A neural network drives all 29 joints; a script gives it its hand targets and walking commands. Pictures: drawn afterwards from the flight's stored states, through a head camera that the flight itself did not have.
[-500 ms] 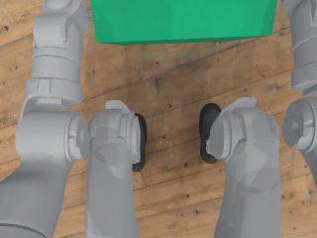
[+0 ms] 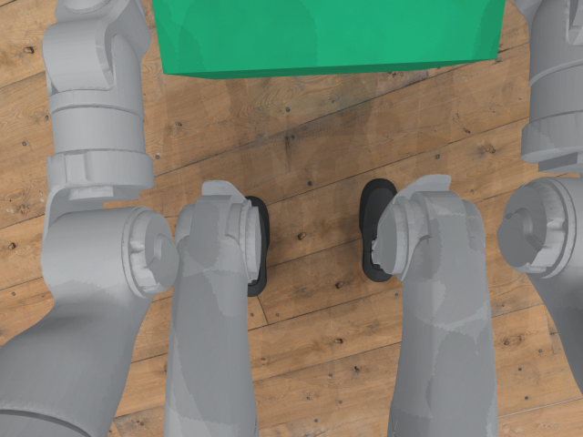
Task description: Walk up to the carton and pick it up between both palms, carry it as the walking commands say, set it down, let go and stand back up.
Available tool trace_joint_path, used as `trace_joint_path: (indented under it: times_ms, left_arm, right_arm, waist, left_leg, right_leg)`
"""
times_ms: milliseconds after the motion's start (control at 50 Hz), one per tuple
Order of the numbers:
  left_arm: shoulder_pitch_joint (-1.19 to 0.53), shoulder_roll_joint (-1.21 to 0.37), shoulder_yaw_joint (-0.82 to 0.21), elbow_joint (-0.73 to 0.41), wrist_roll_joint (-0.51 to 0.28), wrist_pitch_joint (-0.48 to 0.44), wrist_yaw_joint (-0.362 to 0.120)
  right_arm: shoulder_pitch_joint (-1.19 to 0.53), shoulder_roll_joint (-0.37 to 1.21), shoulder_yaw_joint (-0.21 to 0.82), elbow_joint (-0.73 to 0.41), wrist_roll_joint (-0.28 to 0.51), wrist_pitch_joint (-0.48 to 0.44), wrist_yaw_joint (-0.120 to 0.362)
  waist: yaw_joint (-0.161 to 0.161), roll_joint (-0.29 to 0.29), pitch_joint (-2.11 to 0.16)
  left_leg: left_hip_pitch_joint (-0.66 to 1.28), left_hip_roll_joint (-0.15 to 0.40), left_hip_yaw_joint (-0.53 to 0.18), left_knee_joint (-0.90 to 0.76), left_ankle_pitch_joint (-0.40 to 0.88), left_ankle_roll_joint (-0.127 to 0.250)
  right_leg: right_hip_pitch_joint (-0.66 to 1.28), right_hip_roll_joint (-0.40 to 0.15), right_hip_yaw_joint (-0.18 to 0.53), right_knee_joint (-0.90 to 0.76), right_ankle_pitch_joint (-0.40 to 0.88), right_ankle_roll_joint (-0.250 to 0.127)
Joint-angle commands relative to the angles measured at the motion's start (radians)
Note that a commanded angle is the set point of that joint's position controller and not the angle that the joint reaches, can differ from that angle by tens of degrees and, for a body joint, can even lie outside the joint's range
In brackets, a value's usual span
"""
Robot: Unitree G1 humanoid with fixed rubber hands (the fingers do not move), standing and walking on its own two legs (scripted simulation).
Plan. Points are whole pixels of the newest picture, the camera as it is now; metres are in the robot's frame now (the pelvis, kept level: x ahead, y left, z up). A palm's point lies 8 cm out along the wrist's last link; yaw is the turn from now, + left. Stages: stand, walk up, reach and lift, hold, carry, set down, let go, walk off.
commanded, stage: reach and lift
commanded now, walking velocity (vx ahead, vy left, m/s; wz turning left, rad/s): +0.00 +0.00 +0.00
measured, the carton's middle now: out of the picture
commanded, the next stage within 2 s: none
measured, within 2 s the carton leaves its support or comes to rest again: neither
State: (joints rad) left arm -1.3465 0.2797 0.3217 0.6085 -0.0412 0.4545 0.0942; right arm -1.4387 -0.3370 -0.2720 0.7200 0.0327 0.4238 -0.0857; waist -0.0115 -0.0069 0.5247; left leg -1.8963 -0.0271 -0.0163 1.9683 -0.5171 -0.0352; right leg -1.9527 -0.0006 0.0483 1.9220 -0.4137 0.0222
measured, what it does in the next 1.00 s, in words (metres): rises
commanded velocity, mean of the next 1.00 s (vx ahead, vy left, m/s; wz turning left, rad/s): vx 0.00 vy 0.00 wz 0.00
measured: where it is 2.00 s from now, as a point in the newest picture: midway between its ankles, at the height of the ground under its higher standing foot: (313, 256)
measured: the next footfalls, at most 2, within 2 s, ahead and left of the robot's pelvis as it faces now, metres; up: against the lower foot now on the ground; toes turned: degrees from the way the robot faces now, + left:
none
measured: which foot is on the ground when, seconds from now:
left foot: down 0.00-1.00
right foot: down 0.00-1.00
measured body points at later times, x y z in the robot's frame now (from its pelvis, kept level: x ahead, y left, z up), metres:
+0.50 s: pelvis -0.01 +0.00 +0.06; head +0.33 +0.00 +0.34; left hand +0.55 +0.18 -0.05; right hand +0.56 -0.19 -0.03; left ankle +0.14 +0.13 -0.41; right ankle +0.17 -0.13 -0.41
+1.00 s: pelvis -0.01 +0.00 +0.11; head +0.31 -0.01 +0.42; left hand +0.52 +0.17 +0.02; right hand +0.54 -0.20 +0.03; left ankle +0.14 +0.13 -0.41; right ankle +0.17 -0.13 -0.41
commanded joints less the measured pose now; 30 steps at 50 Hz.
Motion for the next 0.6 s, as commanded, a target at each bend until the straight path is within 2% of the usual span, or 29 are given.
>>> trace_joint_path:
  times_ms: [0,20,40,60,80,100,120,140,160,180,200,220,240,260,280,300,320,340,360,380,400,420,460,480,500,540,560,580]
  left_arm:
    - [-0.876,-1.009,-0.559,-0.292,-0.196,-0.037,-0.321]
    - [-0.865,-1.013,-0.543,-0.28,-0.191,-0.039,-0.318]
    - [-0.853,-1.025,-0.565,-0.288,-0.198,-0.035,-0.317]
    - [-0.825,-1.009,-0.534,-0.249,-0.19,-0.033,-0.321]
    - [-0.822,-1.006,-0.523,-0.223,-0.171,-0.035,-0.328]
    - [-0.826,-1.028,-0.521,-0.225,-0.179,-0.028,-0.331]
    - [-0.836,-1.025,-0.555,-0.273,-0.192,-0.027,-0.327]
    - [-0.806,-1.037,-0.546,-0.239,-0.201,-0.023,-0.328]
    - [-0.818,-1.046,-0.562,-0.298,-0.212,-0.028,-0.329]
    - [-0.792,-1.025,-0.55,-0.268,-0.2,-0.022,-0.331]
    - [-0.827,-1.026,-0.568,-0.312,-0.198,-0.028,-0.328]
    - [-0.848,-0.973,-0.527,-0.289,-0.187,-0.03,-0.333]
    - [-0.809,-0.993,-0.531,-0.271,-0.176,-0.025,-0.343]
    - [-0.831,-0.978,-0.528,-0.299,-0.169,-0.032,-0.347]
    - [-0.848,-0.999,-0.555,-0.289,-0.186,-0.028,-0.351]
    - [-0.875,-1.024,-0.608,-0.368,-0.21,-0.019,-0.351]
    - [-0.861,-1.024,-0.599,-0.375,-0.207,-0.014,-0.345]
    - [-0.85,-1.015,-0.577,-0.298,-0.204,-0.008,-0.348]
    - [-0.862,-1.023,-0.583,-0.336,-0.204,-0.015,-0.349]
    - [-0.828,-1.032,-0.561,-0.275,-0.198,-0.012,-0.357]
    - [-0.84,-1.055,-0.59,-0.325,-0.209,-0.014,-0.354]
    - [-0.802,-1.085,-0.58,-0.26,-0.195,0.0,-0.354]
    - [-0.779,-1.085,-0.584,-0.268,-0.201,-0.002,-0.352]
    - [-0.796,-1.07,-0.593,-0.32,-0.204,-0.004,-0.349]
    - [-0.775,-1.069,-0.567,-0.28,-0.181,-0.008,-0.35]
    - [-0.787,-1.091,-0.603,-0.28,-0.199,0.0,-0.357]
    - [-0.774,-1.088,-0.586,-0.272,-0.195,0.003,-0.359]
    - [-0.784,-1.1,-0.601,-0.327,-0.215,-0.003,-0.358]
  right_arm:
    - [-0.68,1.06,0.497,-0.261,0.198,-0.009,0.319]
    - [-0.727,1.049,0.509,-0.286,0.208,-0.014,0.33]
    - [-0.702,1.049,0.516,-0.303,0.196,-0.012,0.33]
    - [-0.697,1.071,0.512,-0.237,0.193,-0.003,0.337]
    - [-0.682,1.08,0.511,-0.225,0.183,0.0,0.338]
    - [-0.76,1.069,0.54,-0.304,0.2,-0.002,0.336]
    - [-0.754,1.074,0.551,-0.335,0.216,0.0,0.337]
    - [-0.774,1.058,0.554,-0.36,0.225,-0.001,0.335]
    - [-0.756,1.095,0.576,-0.368,0.232,0.001,0.33]
    - [-0.691,1.088,0.542,-0.299,0.22,0.01,0.33]
    - [-0.651,1.092,0.533,-0.272,0.21,0.011,0.33]
    - [-0.652,1.112,0.51,-0.197,0.209,0.025,0.333]
    - [-0.647,1.12,0.515,-0.23,0.197,0.023,0.341]
    - [-0.659,1.14,0.529,-0.218,0.205,0.027,0.341]
    - [-0.632,1.15,0.531,-0.218,0.204,0.028,0.342]
    - [-0.666,1.117,0.542,-0.305,0.203,0.024,0.341]
    - [-0.636,1.135,0.537,-0.284,0.204,0.028,0.339]
    - [-0.627,1.085,0.487,-0.236,0.183,0.025,0.339]
    - [-0.663,1.099,0.519,-0.272,0.199,0.021,0.339]
    - [-0.686,1.118,0.523,-0.294,0.199,0.023,0.337]
    - [-0.697,1.086,0.528,-0.336,0.189,0.014,0.344]
    - [-0.692,1.074,0.504,-0.305,0.183,0.014,0.347]
    - [-0.679,1.087,0.54,-0.326,0.198,0.02,0.352]
    - [-0.654,1.088,0.536,-0.282,0.203,0.027,0.358]
    - [-0.623,1.116,0.518,-0.244,0.187,0.03,0.362]
    - [-0.609,1.106,0.517,-0.262,0.183,0.027,0.366]
    - [-0.591,1.11,0.502,-0.238,0.166,0.034,0.37]
    - [-0.606,1.107,0.516,-0.27,0.178,0.029,0.374]
  waist:
    - [0.009,0.032,-2.473]
    - [0.033,0.012,-2.447]
    - [0.002,0.019,-2.456]
    - [0.018,-0.018,-2.424]
    - [0.039,-0.036,-2.37]
    - [0.049,-0.053,-2.428]
    - [0.032,-0.041,-2.498]
    - [0.025,-0.053,-2.514]
    - [0.023,-0.068,-2.584]
    - [0.025,-0.04,-2.577]
    - [0.01,-0.017,-2.54]
    - [0.05,-0.027,-2.449]
    - [0.023,-0.047,-2.466]
    - [0.062,-0.041,-2.451]
    - [0.035,-0.035,-2.486]
    - [-0.004,-0.013,-2.611]
    - [0.007,-0.004,-2.625]
    - [-0.021,0.006,-2.509]
    - [0.015,0.022,-2.514]
    - [0.024,-0.011,-2.501]
    - [-0.009,0.005,-2.521]
    - [-0.022,0.035,-2.493]
    - [-0.003,0.014,-2.545]
    - [0.001,0.046,-2.557]
    - [-0.001,0.019,-2.5]
    - [-0.028,0.009,-2.532]
    - [-0.033,-0.006,-2.5]
    - [-0.035,0.008,-2.532]
  left_leg:
    - [0.611,-0.111,0.106,-0.266,0.18,0.021]
    - [0.623,-0.111,0.099,-0.269,0.19,0.024]
    - [0.67,-0.111,0.094,-0.28,0.221,0.02]
    - [0.592,-0.113,0.108,-0.286,0.179,0.023]
    - [0.55,-0.11,0.105,-0.299,0.14,0.028]
    - [0.565,-0.11,0.107,-0.316,0.159,0.036]
    - [0.619,-0.115,0.099,-0.32,0.186,0.031]
    - [0.622,-0.121,0.096,-0.317,0.196,0.03]
    - [0.654,-0.129,0.098,-0.333,0.239,0.034]
    - [0.667,-0.126,0.099,-0.322,0.235,0.029]
    - [0.658,-0.123,0.093,-0.324,0.227,0.025]
    - [0.596,-0.118,0.109,-0.35,0.171,0.034]
    - [0.604,-0.119,0.104,-0.359,0.142,0.033]
    - [0.561,-0.12,0.119,-0.363,0.146,0.043]
    - [0.586,-0.115,0.118,-0.36,0.127,0.036]
    - [0.678,-0.126,0.102,-0.379,0.169,0.029]
    - [0.737,-0.121,0.098,-0.392,0.206,0.027]
    - [0.681,-0.113,0.082,-0.385,0.151,0.02]
    - [0.68,-0.118,0.099,-0.402,0.152,0.022]
    - [0.666,-0.117,0.098,-0.411,0.164,0.035]
    - [0.716,-0.117,0.09,-0.409,0.154,0.022]
    - [0.72,-0.114,0.081,-0.42,0.145,0.017]
    - [0.781,-0.113,0.082,-0.428,0.171,0.022]
    - [0.794,-0.115,0.089,-0.443,0.162,0.015]
    - [0.781,-0.118,0.08,-0.462,0.165,0.023]
    - [0.812,-0.112,0.067,-0.469,0.165,0.019]
    - [0.811,-0.112,0.062,-0.486,0.148,0.023]
    - [0.831,-0.114,0.067,-0.48,0.17,0.019]
  right_leg:
    - [0.914,0.12,-0.123,-0.172,0.207,-0.034]
    - [0.871,0.117,-0.133,-0.175,0.182,-0.033]
    - [0.869,0.124,-0.137,-0.196,0.21,-0.035]
    - [0.903,0.117,-0.128,-0.212,0.178,-0.028]
    - [0.906,0.115,-0.124,-0.213,0.155,-0.026]
    - [0.952,0.114,-0.12,-0.224,0.169,-0.022]
    - [0.984,0.117,-0.116,-0.233,0.207,-0.024]
    - [0.994,0.121,-0.124,-0.236,0.215,-0.018]
    - [1.064,0.126,-0.125,-0.237,0.258,-0.01]
    - [1.02,0.125,-0.121,-0.228,0.248,-0.016]
    - [1.003,0.128,-0.115,-0.234,0.249,-0.022]
    - [1.013,0.117,-0.101,-0.26,0.184,-0.016]
    - [1.016,0.119,-0.115,-0.276,0.166,-0.009]
    - [1.042,0.118,-0.091,-0.283,0.157,-0.011]
    - [1.06,0.118,-0.098,-0.287,0.155,-0.014]
    - [1.108,0.131,-0.122,-0.284,0.212,-0.017]
    - [1.098,0.129,-0.112,-0.305,0.221,-0.023]
    - [0.997,0.128,-0.121,-0.301,0.164,-0.028]
    - [1.047,0.122,-0.105,-0.315,0.16,-0.027]
    - [1.086,0.122,-0.095,-0.325,0.165,-0.023]
    - [1.03,0.123,-0.121,-0.326,0.154,-0.026]
    - [1.013,0.123,-0.128,-0.333,0.147,-0.032]
    - [1.025,0.123,-0.119,-0.356,0.147,-0.029]
    - [1.035,0.12,-0.117,-0.364,0.147,-0.031]
    - [1.032,0.122,-0.119,-0.372,0.148,-0.026]
    - [1.033,0.126,-0.128,-0.384,0.15,-0.032]
    - [1.021,0.129,-0.129,-0.399,0.127,-0.03]
    - [1.049,0.122,-0.12,-0.409,0.142,-0.035]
